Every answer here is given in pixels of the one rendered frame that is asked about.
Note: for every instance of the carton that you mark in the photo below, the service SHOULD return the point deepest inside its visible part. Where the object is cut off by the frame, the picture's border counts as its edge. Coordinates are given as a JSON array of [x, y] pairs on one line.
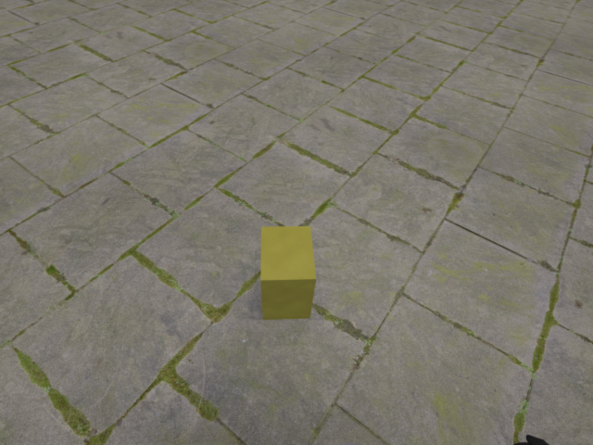
[[287, 272]]

